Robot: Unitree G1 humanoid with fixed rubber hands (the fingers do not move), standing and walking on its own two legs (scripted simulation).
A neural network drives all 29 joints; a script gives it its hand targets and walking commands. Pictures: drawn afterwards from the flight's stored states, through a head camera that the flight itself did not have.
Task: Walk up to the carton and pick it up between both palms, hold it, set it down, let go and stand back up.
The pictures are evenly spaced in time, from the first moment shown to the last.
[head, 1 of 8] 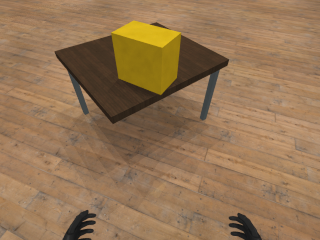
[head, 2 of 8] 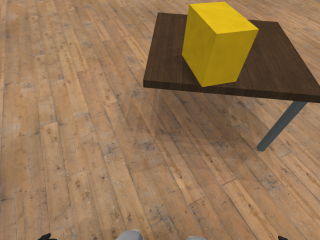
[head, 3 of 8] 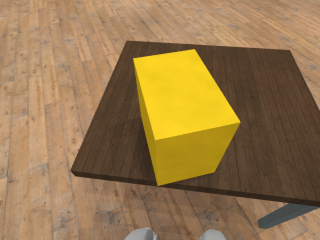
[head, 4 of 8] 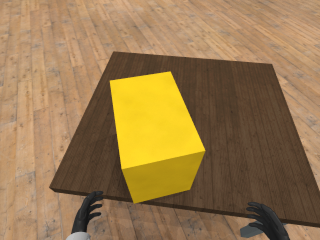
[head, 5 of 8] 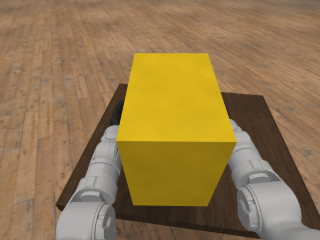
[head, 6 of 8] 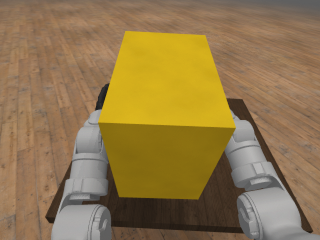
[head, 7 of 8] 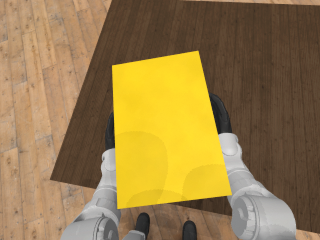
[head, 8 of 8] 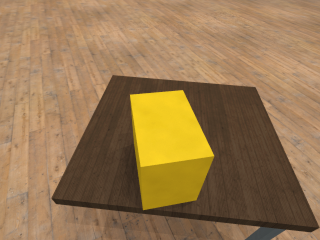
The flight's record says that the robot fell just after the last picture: no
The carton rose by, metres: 0.26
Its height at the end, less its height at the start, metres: +0.00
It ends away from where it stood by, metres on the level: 0.04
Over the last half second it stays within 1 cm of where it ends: yes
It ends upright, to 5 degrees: yes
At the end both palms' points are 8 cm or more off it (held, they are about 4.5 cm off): yes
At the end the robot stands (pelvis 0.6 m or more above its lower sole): yes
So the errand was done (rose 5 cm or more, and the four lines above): yes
